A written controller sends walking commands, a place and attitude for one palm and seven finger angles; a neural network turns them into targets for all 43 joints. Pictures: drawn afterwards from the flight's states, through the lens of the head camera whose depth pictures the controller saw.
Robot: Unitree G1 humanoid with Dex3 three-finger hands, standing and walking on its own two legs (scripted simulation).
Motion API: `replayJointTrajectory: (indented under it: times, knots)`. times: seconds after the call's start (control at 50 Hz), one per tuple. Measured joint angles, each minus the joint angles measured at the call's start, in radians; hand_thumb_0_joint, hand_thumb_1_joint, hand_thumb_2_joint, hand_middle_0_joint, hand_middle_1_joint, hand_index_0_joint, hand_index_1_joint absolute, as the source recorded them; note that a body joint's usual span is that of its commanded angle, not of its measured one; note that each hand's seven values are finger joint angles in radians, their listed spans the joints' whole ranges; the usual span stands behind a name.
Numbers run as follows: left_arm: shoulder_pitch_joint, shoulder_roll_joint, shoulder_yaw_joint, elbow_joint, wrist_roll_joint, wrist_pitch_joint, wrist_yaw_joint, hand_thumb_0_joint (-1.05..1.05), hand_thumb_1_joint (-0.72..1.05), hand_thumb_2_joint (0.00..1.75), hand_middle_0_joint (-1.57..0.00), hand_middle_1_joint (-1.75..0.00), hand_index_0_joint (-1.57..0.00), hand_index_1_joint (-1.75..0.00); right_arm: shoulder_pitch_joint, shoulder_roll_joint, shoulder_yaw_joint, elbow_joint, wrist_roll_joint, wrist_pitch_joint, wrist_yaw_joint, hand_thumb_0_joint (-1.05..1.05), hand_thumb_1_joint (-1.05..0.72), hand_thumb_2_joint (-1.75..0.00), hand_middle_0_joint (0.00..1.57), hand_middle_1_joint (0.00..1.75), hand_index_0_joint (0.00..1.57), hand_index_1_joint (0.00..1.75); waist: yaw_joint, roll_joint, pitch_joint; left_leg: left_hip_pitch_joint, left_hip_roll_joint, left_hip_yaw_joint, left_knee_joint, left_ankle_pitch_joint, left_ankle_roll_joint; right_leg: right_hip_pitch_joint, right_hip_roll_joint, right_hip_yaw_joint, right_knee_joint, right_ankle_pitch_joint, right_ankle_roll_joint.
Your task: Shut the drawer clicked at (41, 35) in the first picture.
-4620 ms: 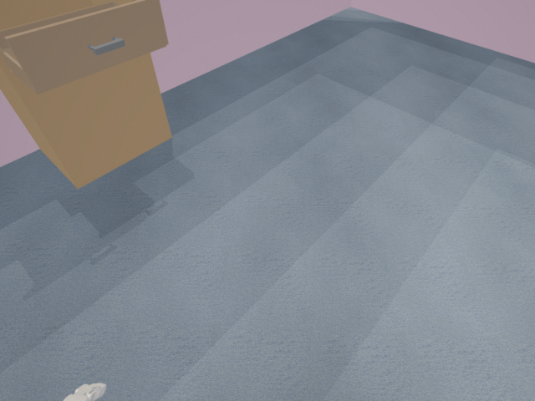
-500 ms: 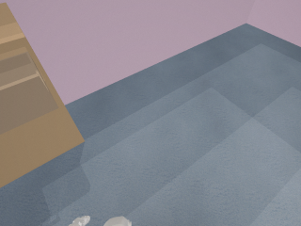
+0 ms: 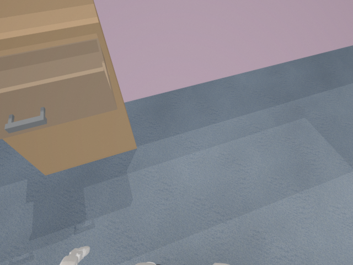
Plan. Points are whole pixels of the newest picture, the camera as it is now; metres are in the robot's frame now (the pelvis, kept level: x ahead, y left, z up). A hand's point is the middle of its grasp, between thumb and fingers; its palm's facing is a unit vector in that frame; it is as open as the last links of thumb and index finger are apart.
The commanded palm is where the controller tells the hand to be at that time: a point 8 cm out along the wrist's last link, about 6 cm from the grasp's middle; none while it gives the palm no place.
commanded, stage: turn to face it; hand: left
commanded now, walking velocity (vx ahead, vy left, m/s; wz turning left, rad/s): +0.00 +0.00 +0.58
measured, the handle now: (26, 119) +0.52 +0.49 -0.04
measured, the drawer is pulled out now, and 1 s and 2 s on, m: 0.23 0.23 0.23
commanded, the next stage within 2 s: take the last steps up to it in 0.44 s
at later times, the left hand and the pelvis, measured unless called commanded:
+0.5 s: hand out of the picture -0.06 +0.20 -0.18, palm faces +0.32 -0.91 -0.24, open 7.4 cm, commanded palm none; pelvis -0.02 +0.00 -0.01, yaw +16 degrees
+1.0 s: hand out of the picture -0.02 +0.19 -0.15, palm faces +0.42 -0.88 -0.22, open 7.4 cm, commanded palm none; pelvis +0.02 +0.01 +0.01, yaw +22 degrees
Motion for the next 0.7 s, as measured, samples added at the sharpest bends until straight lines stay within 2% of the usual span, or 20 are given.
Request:
replayJointTrajectory:
  times: [0.02, 0.04, 0.08, 0.1, 0.16, 0.22, 0.32, 0.42, 0.46, 0.48, 0.5, 0.54, 0.6, 0.64, 0.7]
  knots:
    - [0.001, -0.004, -0.004, -0.007, -0.001, -0.006, 0.000, 0.00, 0.91, 0.90, -0.20, -0.30, -0.20, -0.30, 0.003, -0.002, -0.003, 0.001, 0.002, 0.005, 0.001, 0.00, -0.90, -0.89, 0.20, 0.30, 0.20, 0.30, 0.000, 0.006, -0.003, -0.010, -0.006, -0.013, 0.016, -0.005, -0.008, 0.033, 0.006, -0.004, -0.076, 0.040, -0.004]
    - [0.006, -0.008, -0.009, -0.016, 0.000, -0.015, 0.001, 0.00, 0.91, 0.90, -0.20, -0.30, -0.20, -0.30, 0.007, -0.004, -0.006, 0.002, 0.005, 0.010, 0.003, 0.00, -0.90, -0.89, 0.20, 0.30, 0.20, 0.30, 0.002, 0.011, -0.008, -0.025, -0.013, -0.025, 0.043, -0.015, -0.017, 0.065, 0.008, -0.011, -0.155, 0.095, -0.025]
    - [0.013, -0.027, -0.020, -0.022, 0.009, -0.027, 0.004, 0.00, 0.91, 0.90, -0.20, -0.30, -0.20, -0.30, 0.006, -0.014, -0.018, 0.010, 0.008, 0.022, 0.004, 0.00, -0.90, -0.89, 0.20, 0.30, 0.20, 0.30, 0.002, 0.035, -0.003, -0.074, -0.021, -0.035, 0.191, -0.161, -0.029, 0.075, 0.006, -0.041, -0.150, 0.115, -0.078]
    - [0.022, -0.035, -0.026, -0.025, 0.011, -0.028, 0.005, 0.00, 0.91, 0.90, -0.20, -0.30, -0.20, -0.30, 0.007, -0.016, -0.022, 0.014, 0.007, 0.029, 0.005, 0.00, -0.90, -0.89, 0.20, 0.30, 0.20, 0.30, 0.003, 0.036, -0.006, -0.105, -0.029, -0.028, 0.299, -0.219, -0.032, 0.082, -0.004, -0.055, -0.149, 0.106, -0.092]
    - [0.048, -0.053, -0.036, -0.019, 0.013, -0.028, 0.008, 0.00, 0.91, 0.90, -0.21, -0.30, -0.20, -0.30, 0.006, -0.026, -0.030, 0.024, 0.003, 0.040, 0.013, 0.00, -0.90, -0.89, 0.20, 0.30, 0.20, 0.30, 0.004, 0.036, -0.010, -0.170, -0.015, 0.009, 0.571, -0.216, -0.049, 0.120, -0.026, -0.087, -0.189, 0.108, -0.102]
    - [0.065, -0.062, -0.040, -0.006, 0.016, -0.031, 0.009, 0.00, 0.90, 0.90, -0.21, -0.30, -0.20, -0.30, 0.002, -0.027, -0.028, 0.030, 0.004, 0.039, 0.018, 0.00, -0.91, -0.89, 0.20, 0.30, 0.20, 0.30, 0.002, 0.024, -0.005, -0.171, 0.017, 0.031, 0.645, -0.188, -0.069, 0.146, -0.044, -0.119, -0.223, 0.122, -0.103]
    - [0.087, -0.064, -0.044, 0.015, 0.021, -0.037, 0.006, 0.00, 0.90, 0.90, -0.21, -0.30, -0.20, -0.30, -0.017, -0.024, -0.017, 0.048, 0.007, 0.047, 0.015, 0.00, -0.91, -0.90, 0.20, 0.30, 0.20, 0.30, 0.019, -0.001, 0.007, -0.098, 0.054, 0.053, 0.513, -0.228, -0.081, 0.158, -0.073, -0.171, -0.236, 0.125, -0.099]
    - [0.114, -0.044, -0.035, 0.048, 0.026, -0.032, 0.003, 0.00, 0.90, 0.90, -0.21, -0.30, -0.20, -0.30, -0.057, -0.015, 0.002, 0.052, 0.014, 0.036, 0.008, 0.00, -0.91, -0.90, 0.19, 0.30, 0.20, 0.30, 0.051, -0.027, 0.020, 0.013, 0.055, 0.094, 0.271, -0.258, -0.062, 0.142, -0.096, -0.208, -0.204, 0.112, -0.081]
    - [0.127, -0.028, -0.026, 0.067, 0.022, -0.026, 0.003, 0.00, 0.90, 0.90, -0.21, -0.30, -0.20, -0.30, -0.067, -0.009, 0.011, 0.046, 0.015, 0.021, 0.006, 0.00, -0.91, -0.90, 0.19, 0.30, 0.20, 0.30, 0.056, -0.038, 0.019, 0.077, 0.051, 0.119, 0.126, -0.182, -0.049, 0.129, -0.105, -0.224, -0.169, 0.096, -0.067]
    - [0.136, -0.020, -0.022, 0.074, 0.017, -0.021, 0.003, 0.00, 0.90, 0.90, -0.21, -0.30, -0.20, -0.30, -0.069, -0.009, 0.015, 0.040, 0.013, 0.011, 0.006, 0.00, -0.91, -0.90, 0.20, 0.30, 0.20, 0.30, 0.057, -0.040, 0.012, 0.108, 0.053, 0.126, 0.052, -0.122, -0.023, 0.113, -0.109, -0.231, -0.136, 0.081, -0.059]
    - [0.135, -0.005, -0.016, 0.084, 0.013, -0.012, 0.002, 0.00, 0.90, 0.90, -0.21, -0.30, -0.20, -0.30, -0.074, 0.001, 0.017, 0.038, 0.010, 0.001, 0.004, 0.00, -0.91, -0.90, 0.20, 0.30, 0.20, 0.30, 0.062, -0.060, 0.017, 0.107, 0.042, 0.131, 0.053, -0.120, 0.003, 0.089, -0.117, -0.209, -0.077, 0.030, -0.046]
    - [0.128, 0.014, -0.011, 0.104, 0.012, 0.013, 0.008, 0.00, 0.90, 0.90, -0.21, -0.30, -0.20, -0.30, -0.077, 0.017, 0.027, 0.033, 0.008, -0.010, -0.001, 0.00, -0.91, -0.90, 0.20, 0.30, 0.20, 0.30, 0.070, -0.081, 0.024, 0.106, 0.033, 0.131, 0.068, -0.141, 0.023, 0.032, -0.096, -0.131, 0.073, -0.091, -0.032]
    - [0.113, 0.020, -0.007, 0.126, 0.008, 0.025, 0.006, 0.01, 0.91, 0.90, -0.20, -0.30, -0.20, -0.30, -0.070, 0.028, 0.037, 0.037, 0.007, -0.016, -0.016, 0.00, -0.91, -0.89, 0.20, 0.30, 0.20, 0.30, 0.069, -0.073, 0.019, 0.128, 0.031, 0.114, 0.022, -0.122, 0.027, -0.030, -0.061, -0.063, 0.229, -0.084, -0.024]
    - [0.109, 0.016, -0.009, 0.129, 0.010, 0.017, -0.002, 0.01, 0.91, 0.90, -0.20, -0.30, -0.20, -0.30, -0.059, 0.033, 0.041, 0.046, 0.006, -0.020, -0.019, 0.00, -0.90, -0.89, 0.20, 0.30, 0.20, 0.30, 0.069, -0.061, 0.010, 0.147, 0.028, 0.107, -0.018, -0.099, 0.030, -0.045, -0.053, -0.047, 0.258, -0.051, -0.022]
    - [0.107, 0.003, -0.015, 0.130, 0.014, 0.007, -0.013, 0.01, 0.91, 0.90, -0.20, -0.30, -0.20, -0.30, -0.031, 0.040, 0.043, 0.058, 0.004, -0.030, -0.017, 0.00, -0.90, -0.89, 0.20, 0.30, 0.20, 0.30, 0.060, -0.043, -0.011, 0.171, 0.022, 0.099, -0.065, -0.076, 0.035, -0.038, -0.046, -0.042, 0.219, -0.032, -0.025]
